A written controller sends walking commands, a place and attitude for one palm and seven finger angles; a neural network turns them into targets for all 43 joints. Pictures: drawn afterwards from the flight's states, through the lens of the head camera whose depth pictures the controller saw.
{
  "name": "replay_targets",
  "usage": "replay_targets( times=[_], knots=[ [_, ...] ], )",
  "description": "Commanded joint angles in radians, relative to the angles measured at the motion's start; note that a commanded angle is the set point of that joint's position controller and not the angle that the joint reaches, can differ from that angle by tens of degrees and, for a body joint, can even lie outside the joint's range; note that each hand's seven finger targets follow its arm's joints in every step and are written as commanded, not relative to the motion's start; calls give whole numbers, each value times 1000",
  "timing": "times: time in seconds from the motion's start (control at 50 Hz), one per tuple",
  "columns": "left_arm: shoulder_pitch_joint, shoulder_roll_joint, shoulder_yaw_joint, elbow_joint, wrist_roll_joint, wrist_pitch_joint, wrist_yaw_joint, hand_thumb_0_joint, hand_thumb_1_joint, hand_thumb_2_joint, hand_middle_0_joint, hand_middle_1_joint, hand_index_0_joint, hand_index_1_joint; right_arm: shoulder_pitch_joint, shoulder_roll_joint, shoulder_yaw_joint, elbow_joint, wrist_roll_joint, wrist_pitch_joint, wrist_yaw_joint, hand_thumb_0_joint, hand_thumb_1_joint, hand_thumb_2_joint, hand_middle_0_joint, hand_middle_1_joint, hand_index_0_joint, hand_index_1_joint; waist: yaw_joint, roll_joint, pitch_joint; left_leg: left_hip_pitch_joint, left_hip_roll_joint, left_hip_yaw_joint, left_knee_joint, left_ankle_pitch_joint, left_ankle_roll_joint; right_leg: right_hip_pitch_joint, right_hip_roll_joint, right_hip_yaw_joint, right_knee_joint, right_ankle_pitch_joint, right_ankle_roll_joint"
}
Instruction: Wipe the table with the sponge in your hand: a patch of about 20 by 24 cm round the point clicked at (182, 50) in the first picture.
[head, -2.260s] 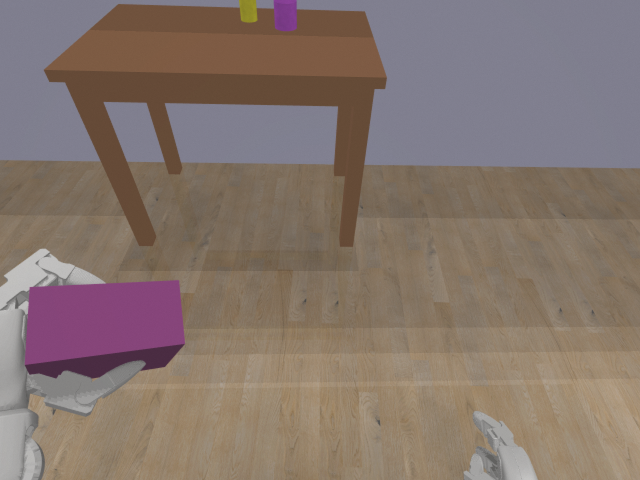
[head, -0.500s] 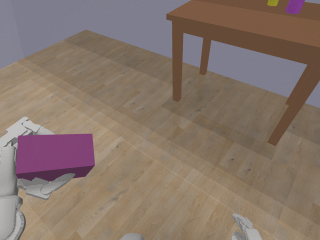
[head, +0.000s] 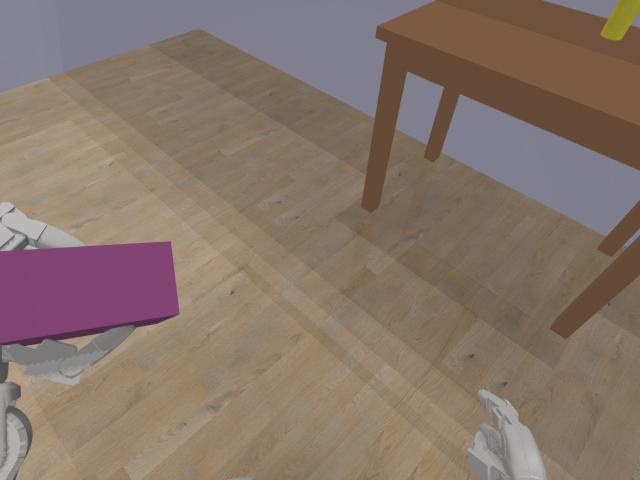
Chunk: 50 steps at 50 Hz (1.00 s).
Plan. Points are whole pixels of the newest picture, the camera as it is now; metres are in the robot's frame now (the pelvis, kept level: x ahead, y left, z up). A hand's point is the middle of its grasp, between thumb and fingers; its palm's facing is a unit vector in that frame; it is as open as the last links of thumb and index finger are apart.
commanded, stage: walk to a spot facing it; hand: left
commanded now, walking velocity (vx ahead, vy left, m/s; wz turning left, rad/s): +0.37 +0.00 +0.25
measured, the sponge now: (116, 292) +0.23 +0.20 +0.18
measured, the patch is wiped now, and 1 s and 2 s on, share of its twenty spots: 0.00 0.00 0.00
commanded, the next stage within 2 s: none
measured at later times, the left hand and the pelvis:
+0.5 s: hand (150, 210) +0.32 +0.20 +0.20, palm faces +0.53 -0.73 -0.43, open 10.0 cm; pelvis +0.14 -0.06 +0.02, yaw +10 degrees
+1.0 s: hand (187, 142) +0.43 +0.20 +0.19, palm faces +0.63 -0.62 -0.47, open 10.0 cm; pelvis +0.30 -0.08 +0.00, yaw +17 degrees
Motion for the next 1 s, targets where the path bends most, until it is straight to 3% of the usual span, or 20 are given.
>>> replay_targets(
  times=[0.0,0.1,0.2,0.22,0.26,0.28,0.34,0.4,0.48,0.56,0.58,0.6,0.62,0.66,0.76,0.88,0.9,0.92,0.94,0.98],
  knots=[
    [-67,227,153,-227,10,-71,-19,0,100,1300,-1200,-1600,-1200,-1600,-69,-105,-38,-112,17,-46,10,0,-900,-900,200,300,200,300,-31,300,-139,292,386,-636,-315,-11,275,-462,-14,186,354,-9,31],
    [80,143,137,-259,-12,-93,-30,0,100,1300,-1200,-1600,-1200,-1600,-56,-92,-27,-83,16,-92,15,0,-900,-900,200,300,200,300,-9,309,-124,21,241,-264,-353,-115,149,-161,8,48,-37,150,51],
    [-17,120,105,-111,-1,-70,-35,0,100,1300,-1200,-1600,-1200,-1600,-44,-97,-29,-62,16,-95,-12,0,-900,-900,200,300,200,300,-14,219,-128,-39,172,-155,-145,-236,73,108,89,-62,-372,218,65],
    [-34,121,95,-91,6,-57,-34,0,100,1300,-1200,-1600,-1200,-1600,-40,-84,-24,-64,20,-90,-17,0,-900,-900,200,300,200,300,-11,126,-137,-78,117,-109,22,-252,49,164,50,8,-459,165,38],
    [-76,227,163,-71,8,-39,-21,0,100,1300,-1200,-1600,-1200,-1600,-89,-75,-21,-81,15,-87,-16,0,-900,-900,200,300,200,300,25,-312,-138,-437,-27,-101,581,-394,-14,312,-350,663,-684,129,-165],
    [-125,217,139,-111,-2,-52,-26,0,100,1300,-1200,-1600,-1200,-1600,-92,-100,-34,-67,14,-93,-12,0,-900,-900,200,300,200,300,5,-253,-117,-433,20,-198,689,-313,-27,272,-367,682,-709,112,-180],
    [-73,190,137,-163,7,-75,-33,0,100,1300,-1200,-1600,-1200,-1600,-108,-89,-14,-48,14,-59,-5,0,-900,-900,200,300,200,300,-5,-62,-93,-397,72,-179,647,-235,-46,234,-305,364,-642,349,-168],
    [-15,177,140,-180,7,-81,-22,0,100,1300,-1200,-1600,-1200,-1600,-93,-90,-21,-66,9,-40,1,0,-900,-900,200,300,200,300,-15,-85,-100,-265,71,-97,381,-160,-45,179,-242,146,-622,513,-131],
    [51,169,153,-218,-2,-78,4,0,100,1300,-1200,-1600,-1200,-1600,-80,-80,-36,-116,6,-40,1,0,-900,-900,200,300,200,300,17,-86,-116,-149,27,16,88,-127,-32,211,-223,106,-588,550,-135],
    [2,162,132,-252,-3,-81,19,0,100,1300,-1200,-1600,-1200,-1600,-22,-99,-55,-125,9,-41,-19,0,-900,-900,200,300,200,300,-37,48,-201,184,-26,60,-138,22,-15,119,-139,6,-273,584,-60],
    [-13,162,131,-257,-1,-92,21,0,100,1300,-1200,-1600,-1200,-1600,-8,-117,-61,-130,11,-41,-22,0,-900,-900,200,300,200,300,-56,199,-241,335,67,-110,-173,35,41,-18,-87,-29,-62,490,-16],
    [-24,150,129,-251,-7,-99,18,0,100,1300,-1200,-1600,-1200,-1600,-25,-135,-65,-131,12,-43,-14,0,-900,-900,200,300,200,300,-47,417,-242,448,308,-512,-238,220,168,-259,51,-8,183,33,29],
    [-36,168,113,-172,-2,-104,5,0,100,1300,-1200,-1600,-1200,-1600,-28,-126,-51,-134,18,-52,0,0,-900,-900,200,300,200,300,-42,355,-192,406,408,-736,-288,251,247,-372,76,92,319,-124,19],
    [-45,219,164,-206,3,-95,-16,0,100,1300,-1200,-1600,-1200,-1600,-58,-121,-60,-106,24,-51,5,0,-900,-900,200,300,200,300,-41,289,-174,352,408,-657,-284,116,271,-471,-4,179,390,-42,32],
    [89,143,135,-297,-13,-99,-28,0,100,1300,-1200,-1600,-1200,-1600,-54,-98,-44,-94,21,-96,14,0,-900,-900,200,300,200,300,-12,322,-157,92,253,-284,-321,4,156,-221,-4,66,16,135,48],
    [9,123,115,-116,-5,-64,-31,0,100,1300,-1200,-1600,-1200,-1600,-47,-94,-33,-66,17,-90,-16,0,-900,-900,200,300,200,300,-12,206,-140,-37,178,-159,-136,-242,69,119,80,-55,-390,215,64],
    [-27,139,114,-99,2,-53,-31,0,100,1300,-1200,-1600,-1200,-1600,-45,-83,-30,-62,19,-82,-20,0,-900,-900,200,300,200,300,-8,74,-142,-104,123,-112,56,-296,42,177,17,46,-482,145,34],
    [-41,175,124,-76,13,-35,-28,0,100,1300,-1200,-1600,-1200,-1600,-36,-53,-22,-70,18,-71,-18,0,-900,-900,200,300,200,300,0,-232,-150,-311,2,-34,393,-358,-1,276,-212,411,-625,34,-70],
    [-86,224,156,-95,0,-27,-22,0,100,1300,-1200,-1600,-1200,-1600,-115,-80,-18,-93,12,-83,-16,0,-900,-900,200,300,200,300,25,-313,-127,-442,-18,-138,614,-387,-19,276,-375,677,-721,56,-161],
    [-96,217,149,-116,-7,-53,-34,0,100,1300,-1200,-1600,-1200,-1600,-107,-94,-20,-57,11,-84,-10,0,-900,-900,200,300,200,300,0,-151,-63,-443,50,-211,745,-243,-42,205,-356,582,-712,131,-173]
  ],
)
